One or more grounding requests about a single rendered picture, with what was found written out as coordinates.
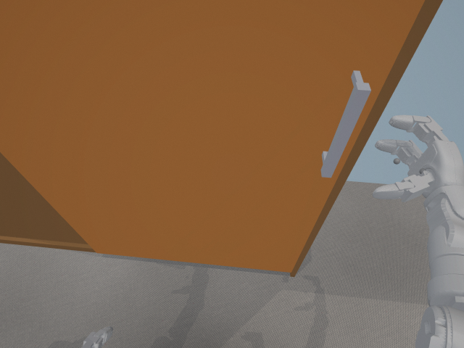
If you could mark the wardrobe door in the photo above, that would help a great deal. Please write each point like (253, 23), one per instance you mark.
(25, 213)
(189, 130)

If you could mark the handle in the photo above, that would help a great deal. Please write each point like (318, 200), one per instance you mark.
(354, 107)

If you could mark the robot left hand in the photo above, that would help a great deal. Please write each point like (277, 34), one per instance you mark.
(97, 339)

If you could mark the robot right forearm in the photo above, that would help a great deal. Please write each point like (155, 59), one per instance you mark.
(445, 218)

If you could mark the robot right hand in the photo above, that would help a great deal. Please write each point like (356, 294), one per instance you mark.
(442, 160)

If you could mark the right robot upper arm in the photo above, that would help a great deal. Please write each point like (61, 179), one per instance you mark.
(441, 327)

